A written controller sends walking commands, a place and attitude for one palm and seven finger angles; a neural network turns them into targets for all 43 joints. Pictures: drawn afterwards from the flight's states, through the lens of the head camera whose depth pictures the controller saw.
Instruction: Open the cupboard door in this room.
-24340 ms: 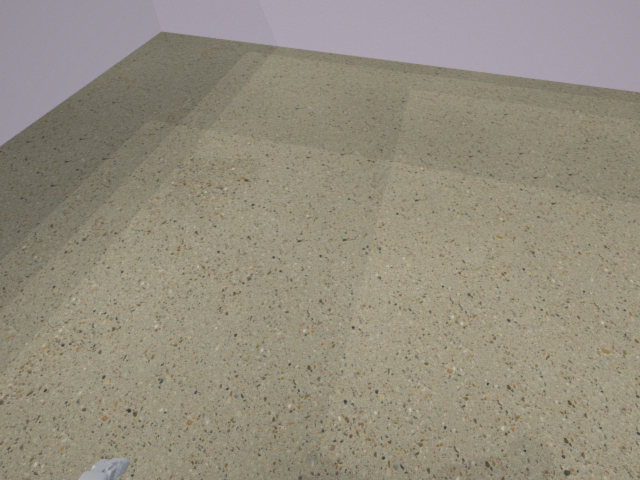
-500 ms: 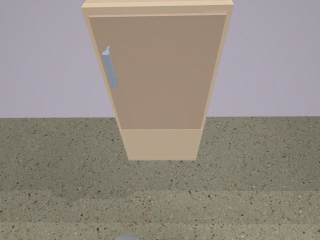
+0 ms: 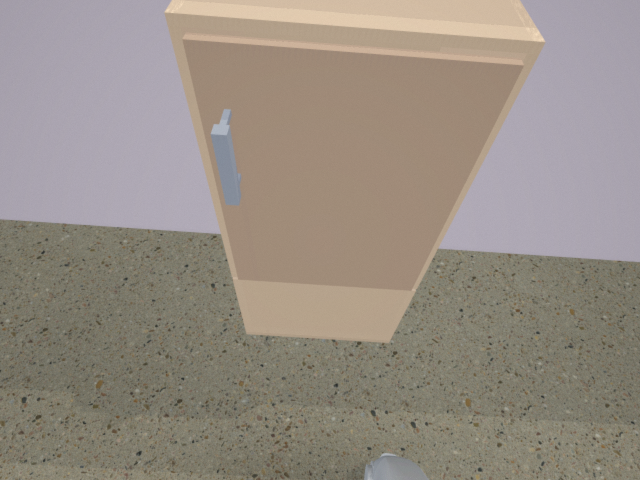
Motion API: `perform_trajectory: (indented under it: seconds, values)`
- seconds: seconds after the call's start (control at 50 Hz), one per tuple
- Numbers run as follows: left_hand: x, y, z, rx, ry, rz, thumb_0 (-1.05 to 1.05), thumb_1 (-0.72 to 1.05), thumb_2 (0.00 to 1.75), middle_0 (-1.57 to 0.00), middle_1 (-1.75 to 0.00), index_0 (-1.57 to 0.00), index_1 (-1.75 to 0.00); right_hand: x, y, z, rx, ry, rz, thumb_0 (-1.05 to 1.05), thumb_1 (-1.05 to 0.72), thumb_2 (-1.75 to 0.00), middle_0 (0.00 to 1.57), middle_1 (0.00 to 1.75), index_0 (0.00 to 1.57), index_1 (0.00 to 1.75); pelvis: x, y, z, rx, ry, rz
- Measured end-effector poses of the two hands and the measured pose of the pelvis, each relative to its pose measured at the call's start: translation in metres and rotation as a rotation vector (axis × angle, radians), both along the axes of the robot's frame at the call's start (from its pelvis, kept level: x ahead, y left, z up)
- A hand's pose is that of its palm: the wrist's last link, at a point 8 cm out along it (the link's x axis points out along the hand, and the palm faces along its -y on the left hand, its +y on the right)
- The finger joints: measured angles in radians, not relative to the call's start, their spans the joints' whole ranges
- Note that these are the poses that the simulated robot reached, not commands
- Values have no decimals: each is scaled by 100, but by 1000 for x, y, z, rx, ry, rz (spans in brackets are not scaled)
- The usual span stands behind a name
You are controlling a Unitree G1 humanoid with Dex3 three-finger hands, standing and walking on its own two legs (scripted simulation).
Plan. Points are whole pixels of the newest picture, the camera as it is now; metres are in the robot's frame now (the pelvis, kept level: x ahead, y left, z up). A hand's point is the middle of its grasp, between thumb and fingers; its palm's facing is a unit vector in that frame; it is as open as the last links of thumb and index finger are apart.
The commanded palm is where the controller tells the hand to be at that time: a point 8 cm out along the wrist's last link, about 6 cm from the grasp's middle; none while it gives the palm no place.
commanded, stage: come to a stop and stand still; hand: left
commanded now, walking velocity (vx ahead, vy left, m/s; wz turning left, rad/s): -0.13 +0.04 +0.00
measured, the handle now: (230, 159) +0.54 +0.19 +0.05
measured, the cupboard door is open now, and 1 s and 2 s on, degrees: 0 0 0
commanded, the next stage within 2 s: look again from close up in 0.86 s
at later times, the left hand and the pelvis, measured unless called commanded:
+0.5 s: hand out of the picture +0.02 +0.15 -0.16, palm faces +0.08 -0.96 -0.27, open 7.4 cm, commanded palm none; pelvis -0.03 -0.05 +0.00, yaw +1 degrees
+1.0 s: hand out of the picture -0.02 +0.15 -0.18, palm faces -0.02 -0.98 -0.20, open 7.3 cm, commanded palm none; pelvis -0.04 -0.03 +0.00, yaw -1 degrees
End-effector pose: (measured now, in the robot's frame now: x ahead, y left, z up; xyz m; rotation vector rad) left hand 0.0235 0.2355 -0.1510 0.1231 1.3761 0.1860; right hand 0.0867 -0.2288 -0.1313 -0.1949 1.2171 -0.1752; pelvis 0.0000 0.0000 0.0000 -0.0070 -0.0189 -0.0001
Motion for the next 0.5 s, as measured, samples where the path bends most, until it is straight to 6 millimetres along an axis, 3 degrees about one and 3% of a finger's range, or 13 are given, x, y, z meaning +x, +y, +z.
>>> perform_trajectory:
  seconds: [0.1, 0.18, 0.34, 0.5]
  values:
    - [48, -8, 11, 60, -125, -29, 0, 91, 89, -19, -30, -20, -30, -7, -30, -12, 14, 35, -15, -1, -93, -90, 20, 30, 21, 30, 3, -23, -5, 9, -5, 2]
    - [60, -23, 14, 115, -181, -68, 0, 91, 89, -19, -30, -20, -30, -11, -58, -34, 48, 39, -39, -1, -92, -90, 20, 30, 21, 30, 6, -45, -19, 34, -6, -4]
    - [34, -49, 31, 114, -152, -53, 0, 91, 89, -20, -30, -20, -30, -39, -77, -33, 62, 108, -21, 0, -91, -90, 20, 29, 20, 30, -10, -55, -6, 50, -7, 16]
    - [-17, -39, 27, 84, -106, -9, 0, 90, 89, -20, -30, -21, -30, -71, -66, -19, 53, 135, 10, 0, -91, -90, 19, 29, 20, 30, -31, -47, 0, 53, 2, 18]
